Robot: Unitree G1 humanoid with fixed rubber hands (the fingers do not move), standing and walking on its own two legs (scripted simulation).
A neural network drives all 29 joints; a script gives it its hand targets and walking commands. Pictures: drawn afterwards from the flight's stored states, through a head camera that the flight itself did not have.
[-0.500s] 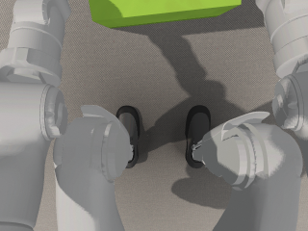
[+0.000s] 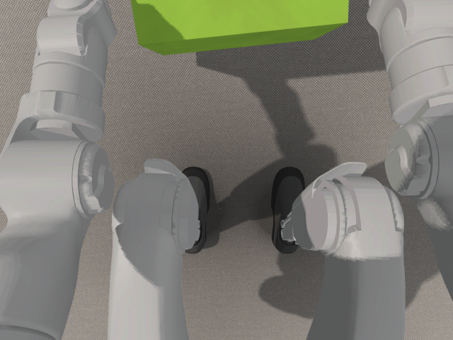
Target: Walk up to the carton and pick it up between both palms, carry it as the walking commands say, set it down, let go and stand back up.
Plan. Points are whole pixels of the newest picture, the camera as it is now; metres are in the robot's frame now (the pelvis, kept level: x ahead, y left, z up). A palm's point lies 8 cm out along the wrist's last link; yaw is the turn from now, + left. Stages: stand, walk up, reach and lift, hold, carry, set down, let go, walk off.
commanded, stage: reach and lift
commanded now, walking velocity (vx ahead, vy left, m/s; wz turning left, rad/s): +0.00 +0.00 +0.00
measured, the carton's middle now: out of the picture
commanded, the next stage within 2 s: none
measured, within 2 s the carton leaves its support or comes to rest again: neither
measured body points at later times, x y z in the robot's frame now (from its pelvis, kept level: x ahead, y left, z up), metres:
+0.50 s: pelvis +0.01 -0.01 +0.04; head +0.34 -0.01 +0.34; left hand +0.54 +0.20 -0.08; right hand +0.57 -0.16 -0.09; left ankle +0.12 +0.10 -0.33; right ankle +0.12 -0.12 -0.33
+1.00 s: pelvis +0.01 -0.01 +0.08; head +0.31 -0.01 +0.42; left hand +0.52 +0.20 -0.01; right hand +0.54 -0.16 -0.02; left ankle +0.12 +0.10 -0.33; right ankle +0.12 -0.12 -0.33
